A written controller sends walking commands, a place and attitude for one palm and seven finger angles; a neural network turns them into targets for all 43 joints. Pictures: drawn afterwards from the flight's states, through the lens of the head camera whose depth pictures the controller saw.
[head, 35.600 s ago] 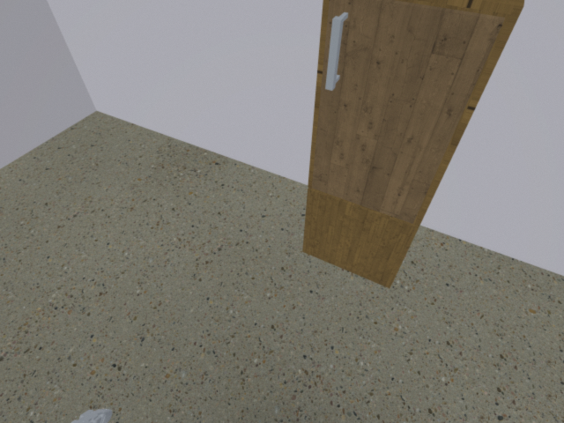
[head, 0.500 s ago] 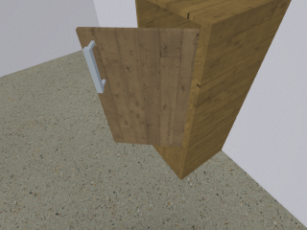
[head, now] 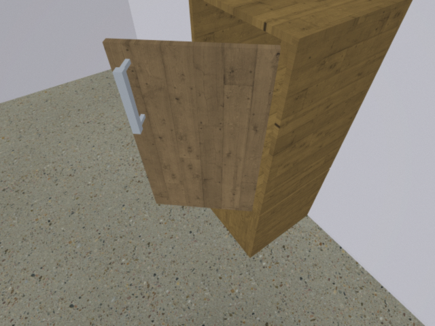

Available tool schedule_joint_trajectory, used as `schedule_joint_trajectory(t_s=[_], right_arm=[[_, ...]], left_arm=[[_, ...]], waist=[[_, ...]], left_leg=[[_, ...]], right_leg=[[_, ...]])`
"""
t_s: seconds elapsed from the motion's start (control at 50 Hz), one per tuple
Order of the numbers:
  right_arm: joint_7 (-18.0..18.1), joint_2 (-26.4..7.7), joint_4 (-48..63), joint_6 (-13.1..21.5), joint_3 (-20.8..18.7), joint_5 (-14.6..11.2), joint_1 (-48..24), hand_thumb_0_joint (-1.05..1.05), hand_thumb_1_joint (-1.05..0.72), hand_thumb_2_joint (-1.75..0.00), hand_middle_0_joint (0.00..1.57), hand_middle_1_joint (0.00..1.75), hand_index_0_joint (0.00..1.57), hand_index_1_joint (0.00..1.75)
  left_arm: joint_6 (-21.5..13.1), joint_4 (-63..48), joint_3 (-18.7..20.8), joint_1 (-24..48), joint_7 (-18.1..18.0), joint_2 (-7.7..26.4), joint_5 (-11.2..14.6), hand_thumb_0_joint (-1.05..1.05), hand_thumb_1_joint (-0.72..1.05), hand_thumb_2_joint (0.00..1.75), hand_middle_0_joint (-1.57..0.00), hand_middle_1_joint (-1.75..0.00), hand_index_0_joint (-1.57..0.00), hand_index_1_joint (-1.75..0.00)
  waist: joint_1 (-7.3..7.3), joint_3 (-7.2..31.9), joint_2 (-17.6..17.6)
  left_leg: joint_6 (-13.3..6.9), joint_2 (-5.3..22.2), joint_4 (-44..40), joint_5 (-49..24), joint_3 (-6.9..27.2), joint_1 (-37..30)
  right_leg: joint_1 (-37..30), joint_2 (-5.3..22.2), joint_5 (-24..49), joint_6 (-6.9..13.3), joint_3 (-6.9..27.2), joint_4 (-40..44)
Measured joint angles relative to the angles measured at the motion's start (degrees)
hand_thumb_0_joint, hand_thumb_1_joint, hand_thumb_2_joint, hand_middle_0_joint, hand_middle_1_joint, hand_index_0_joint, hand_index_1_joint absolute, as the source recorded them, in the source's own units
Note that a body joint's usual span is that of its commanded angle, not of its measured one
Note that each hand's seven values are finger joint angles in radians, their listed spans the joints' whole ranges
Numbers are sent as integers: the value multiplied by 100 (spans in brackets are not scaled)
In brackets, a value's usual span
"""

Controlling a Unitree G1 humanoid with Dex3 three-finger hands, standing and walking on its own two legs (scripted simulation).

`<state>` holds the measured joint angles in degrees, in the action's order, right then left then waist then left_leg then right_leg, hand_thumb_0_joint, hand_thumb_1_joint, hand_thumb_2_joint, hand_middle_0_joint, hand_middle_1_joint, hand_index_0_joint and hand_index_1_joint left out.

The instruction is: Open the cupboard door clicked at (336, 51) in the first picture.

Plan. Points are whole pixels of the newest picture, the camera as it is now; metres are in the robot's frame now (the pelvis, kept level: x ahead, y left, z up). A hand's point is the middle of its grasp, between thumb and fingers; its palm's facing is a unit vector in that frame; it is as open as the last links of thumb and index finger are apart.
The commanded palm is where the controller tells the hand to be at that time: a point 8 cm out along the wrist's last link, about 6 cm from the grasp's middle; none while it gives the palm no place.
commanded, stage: raise the hand with hooked fingers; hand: left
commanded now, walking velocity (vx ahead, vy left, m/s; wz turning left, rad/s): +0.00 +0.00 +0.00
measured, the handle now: (132, 98) +0.54 +0.22 +0.13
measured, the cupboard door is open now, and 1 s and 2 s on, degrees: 49 49 49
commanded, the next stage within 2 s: none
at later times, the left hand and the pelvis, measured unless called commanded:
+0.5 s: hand (105, 323) +0.14 +0.20 -0.03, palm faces +0.05 -1.00 +0.01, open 8.8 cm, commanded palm +0.13 +0.25 -0.01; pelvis -0.04 +0.00 -0.06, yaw +3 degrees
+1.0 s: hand (68, 268) +0.19 +0.25 +0.05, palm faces +0.00 -1.00 -0.08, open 11.8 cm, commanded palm +0.16 +0.30 +0.07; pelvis -0.03 +0.02 -0.03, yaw +3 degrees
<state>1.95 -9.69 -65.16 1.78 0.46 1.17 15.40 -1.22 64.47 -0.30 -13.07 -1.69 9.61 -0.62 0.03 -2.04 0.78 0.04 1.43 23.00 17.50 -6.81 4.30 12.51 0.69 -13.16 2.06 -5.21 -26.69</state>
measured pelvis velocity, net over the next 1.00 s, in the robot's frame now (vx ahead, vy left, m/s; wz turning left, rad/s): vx -0.03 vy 0.02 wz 0.04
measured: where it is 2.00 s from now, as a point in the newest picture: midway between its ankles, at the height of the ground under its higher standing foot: outside the picture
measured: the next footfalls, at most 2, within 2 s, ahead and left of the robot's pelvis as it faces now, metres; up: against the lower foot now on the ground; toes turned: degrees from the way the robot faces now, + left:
none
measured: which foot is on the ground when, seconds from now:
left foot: down 0.00-1.00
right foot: down 0.00-1.00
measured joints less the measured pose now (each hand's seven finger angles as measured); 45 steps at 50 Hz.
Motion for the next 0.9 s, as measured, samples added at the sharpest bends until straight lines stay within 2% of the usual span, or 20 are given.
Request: schedule_joint_trajectory(t_s=[0.06, 0.08, 0.1, 0.14, 0.18, 0.22, 0.26, 0.32, 0.36, 0.42, 0.48, 0.56, 0.62, 0.74, 0.82, 0.9], right_arm=[[-10, -19, 38, -14, -9, -17, -36, 1, -91, -90, 20, 30, 20, 30], [3, -43, 294, 36, 5, -108, 36, 1, -91, -90, 20, 30, 20, 30], [74, -68, 584, 265, 16, -158, 172, 1, -91, -90, 20, 30, 20, 30], [183, -155, 1052, 784, -13, -242, 354, 1, -90, -90, 20, 30, 20, 30], [185, -267, 1469, 1127, -74, -234, 306, 1, -90, -90, 20, 30, 20, 30], [123, -348, 1876, 1337, -151, -188, 128, 2, -90, -90, 20, 30, 20, 30], [11, -422, 2320, 1463, -217, -170, -100, 2, -90, -90, 20, 30, 20, 30], [-154, -547, 2954, 1558, -316, -174, -469, 2, -90, -90, 20, 30, 20, 30], [-190, -659, 3335, 1535, -363, -238, -647, 2, -90, -90, 20, 30, 20, 30], [-101, -792, 3755, 1449, -398, -337, -753, 1, -90, -90, 20, 30, 20, 30], [2, -813, 3946, 1417, -379, -349, -697, 1, -90, -90, 20, 30, 20, 30], [63, -682, 3821, 1406, -167, -287, -524, 1, -90, -90, 20, 30, 20, 30], [76, -507, 3562, 1386, 55, -285, -408, 1, -90, -90, 20, 30, 20, 30], [94, -226, 3240, 1305, 367, -308, -74, 2, -90, -90, 21, 30, 20, 30], [104, -263, 3181, 1374, 401, -295, 170, 2, -90, -90, 21, 30, 20, 30], [117, -444, 3130, 1500, 327, -300, 302, 2, -90, -90, 21, 30, 20, 30]], left_arm=[[-20, -27, 1, 31, -48, -1, -10, 0, 91, 90, -20, -30, -20, -30], [292, -904, 103, -227, -29, -20, 238, 0, 91, 90, -20, -30, -20, -30], [340, -1982, 180, -555, -42, -33, 395, 1, 91, 90, -20, -30, -20, -30], [94, -3711, 207, -1001, -168, -80, 675, 1, 90, 89, -20, -31, -20, -31], [-319, -4700, 317, -985, -78, -134, 912, 1, 88, 89, -20, -32, -20, -32], [-981, -5146, 544, -782, 265, -140, 1096, 1, 85, 88, -20, -34, -20, -33], [-1731, -5325, 738, -625, 773, -91, 1269, 1, 82, 86, -21, -36, -20, -35], [-2783, -5369, 908, -590, 1730, 54, 1422, 0, 77, 84, -21, -39, -20, -39], [-3002, -5382, 963, -681, 2291, 175, 1537, 0, 73, 82, -21, -42, -21, -42], [-2682, -5476, 1012, -910, 2639, 255, 1764, 0, 66, 79, -22, -46, -22, -46], [-2346, -5708, 1076, -1073, 2468, 268, 1787, 0, 59, 77, -23, -51, -22, -50], [-2242, -6212, 1092, -1054, 2208, 373, 1630, 1, 49, 73, -23, -57, -23, -56], [-2136, -6352, 1093, -751, 2273, 501, 1610, 1, 42, 70, -23, -61, -23, -61], [-1425, -6184, 1321, -272, 2485, 776, 1782, 1, 28, 64, -25, -70, -24, -70], [-1207, -6114, 1561, -248, 2442, 858, 1925, 0, 19, 60, -25, -76, -25, -76], [-1221, -6146, 1720, -233, 2425, 882, 1981, 0, 10, 56, -26, -82, -26, -82]], waist=[[-3, 3, 22], [0, -29, 31], [-36, -32, 16], [-20, 82, 50], [86, 198, 101], [123, 388, 72], [113, 556, -2], [87, 709, -118], [17, 758, -180], [-104, 786, -228], [-217, 719, -226], [-283, 619, -153], [-247, 554, -56], [-42, 539, 103], [51, 554, 138], [42, 540, 134]], left_leg=[[13, 39, 114, 19, 12, 97], [12, 55, 211, 68, 18, 161], [3, 32, 229, 84, 14, 179], [-8, -26, 282, 79, 81, 279], [-34, -73, 507, 113, 208, 551], [-44, -84, 856, 208, 234, 980], [-35, -67, 1305, 370, 187, 1451], [-25, -10, 2105, 693, 137, 2169], [-15, 6, 2562, 882, 154, 2550], [-39, 14, 3013, 1026, 230, 2911], [-22, 40, 3274, 1181, 361, 3068], [-34, 70, 3404, 1223, 552, 3110], [-47, 76, 3376, 1196, 633, 3065], [-95, 58, 2969, 1023, 524, 2761], [-135, 26, 2641, 900, 406, 2512], [-170, -2, 2424, 826, 353, 2305]], right_leg=[[32, -27, 17, -2, -18, 11], [77, -35, 15, -4, -24, -36], [121, -10, -7, 0, -17, -103], [207, 66, -69, -7, -72, -211], [389, 148, -127, -29, -189, -365], [795, 195, -209, -24, -209, -674], [1291, 216, -339, 4, -154, -1113], [2022, 225, -600, 46, -87, -1857], [2411, 226, -754, 65, -55, -2286], [2732, 233, -918, 68, -86, -2676], [2782, 231, -984, 79, -206, -2795], [2663, 213, -982, 73, -394, -2736], [2539, 201, -923, 59, -476, -2607], [2268, 178, -710, -5, -380, -2194], [2082, 178, -583, -54, -268, -1925], [1894, 183, -502, -94, -217, -1726]])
